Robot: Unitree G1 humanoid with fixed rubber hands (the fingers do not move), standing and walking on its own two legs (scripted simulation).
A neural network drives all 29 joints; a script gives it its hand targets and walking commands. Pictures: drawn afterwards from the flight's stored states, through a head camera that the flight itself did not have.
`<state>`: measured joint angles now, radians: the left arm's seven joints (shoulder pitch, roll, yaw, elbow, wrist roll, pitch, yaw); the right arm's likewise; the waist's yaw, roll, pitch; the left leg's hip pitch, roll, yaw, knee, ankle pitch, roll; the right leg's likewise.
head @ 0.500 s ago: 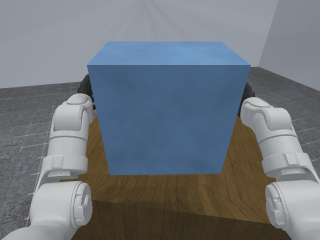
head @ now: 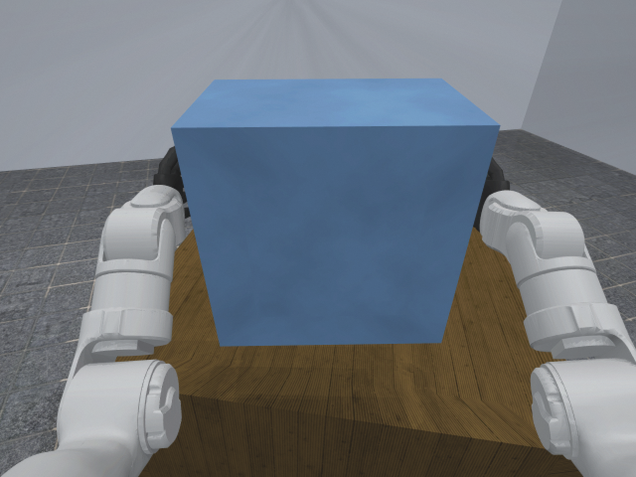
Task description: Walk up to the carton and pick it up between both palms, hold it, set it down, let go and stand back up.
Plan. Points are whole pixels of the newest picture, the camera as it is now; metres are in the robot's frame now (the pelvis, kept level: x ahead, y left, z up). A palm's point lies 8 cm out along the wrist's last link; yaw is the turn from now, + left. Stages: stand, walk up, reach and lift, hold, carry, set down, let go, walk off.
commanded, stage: hold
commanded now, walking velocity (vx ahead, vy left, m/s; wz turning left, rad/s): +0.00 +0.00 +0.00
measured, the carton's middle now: (329, 213) +0.40 +0.00 +0.23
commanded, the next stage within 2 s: none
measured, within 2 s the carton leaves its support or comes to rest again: neither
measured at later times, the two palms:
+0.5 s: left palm (161, 188) +0.38 +0.21 +0.27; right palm (475, 195) +0.38 -0.18 +0.27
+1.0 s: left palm (162, 197) +0.37 +0.20 +0.26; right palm (480, 206) +0.37 -0.19 +0.26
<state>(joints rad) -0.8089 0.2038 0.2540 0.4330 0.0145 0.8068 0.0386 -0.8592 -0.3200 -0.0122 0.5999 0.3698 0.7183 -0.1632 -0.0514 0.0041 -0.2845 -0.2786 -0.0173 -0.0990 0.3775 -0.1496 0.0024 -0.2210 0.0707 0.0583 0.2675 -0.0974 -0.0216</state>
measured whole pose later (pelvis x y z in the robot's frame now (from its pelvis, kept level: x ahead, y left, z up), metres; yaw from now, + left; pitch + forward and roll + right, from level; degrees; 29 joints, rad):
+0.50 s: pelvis +0.02 +0.01 +0.00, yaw -1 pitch +2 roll -2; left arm -0.81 0.20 0.25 0.39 0.05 0.83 0.03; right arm -0.87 -0.31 -0.02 0.61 0.35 0.69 -0.15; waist -0.03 0.00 -0.27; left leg -0.24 -0.02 -0.08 0.38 -0.18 0.01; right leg -0.17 0.07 0.07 0.25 -0.11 -0.01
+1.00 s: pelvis +0.02 +0.01 +0.00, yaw +0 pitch +0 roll -2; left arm -0.76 0.18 0.26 0.32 0.07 0.86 0.02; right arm -0.80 -0.30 -0.02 0.54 0.36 0.71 -0.16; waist -0.05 0.00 -0.24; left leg -0.19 -0.02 -0.09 0.39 -0.19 0.01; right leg -0.12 0.07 0.07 0.25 -0.12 -0.01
